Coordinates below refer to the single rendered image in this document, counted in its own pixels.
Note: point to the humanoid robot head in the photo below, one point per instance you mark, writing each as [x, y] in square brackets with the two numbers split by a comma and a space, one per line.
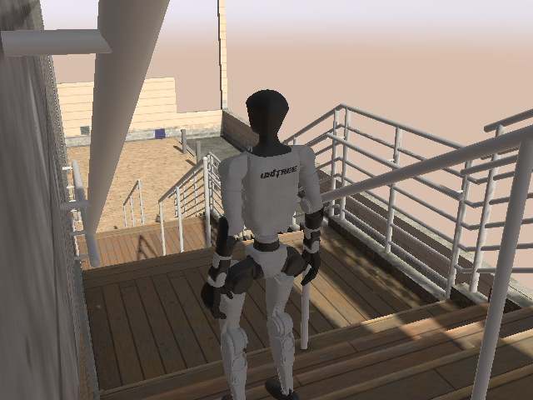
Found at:
[266, 111]

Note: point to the robot left forearm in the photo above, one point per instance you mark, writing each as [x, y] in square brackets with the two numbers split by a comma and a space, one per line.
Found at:
[221, 260]

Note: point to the right robot upper arm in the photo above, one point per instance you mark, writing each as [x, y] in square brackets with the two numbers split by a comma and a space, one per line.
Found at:
[312, 202]

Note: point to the robot right forearm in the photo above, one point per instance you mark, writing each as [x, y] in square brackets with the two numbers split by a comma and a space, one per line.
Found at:
[312, 232]

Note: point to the left robot hand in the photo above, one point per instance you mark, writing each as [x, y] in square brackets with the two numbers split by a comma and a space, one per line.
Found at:
[211, 297]

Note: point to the left robot upper arm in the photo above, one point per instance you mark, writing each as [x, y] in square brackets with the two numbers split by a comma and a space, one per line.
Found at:
[231, 171]

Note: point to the robot left shin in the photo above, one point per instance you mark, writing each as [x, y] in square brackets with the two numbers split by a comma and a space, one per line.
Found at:
[235, 367]

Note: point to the right robot hand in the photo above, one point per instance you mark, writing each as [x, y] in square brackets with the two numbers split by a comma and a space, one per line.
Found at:
[315, 261]

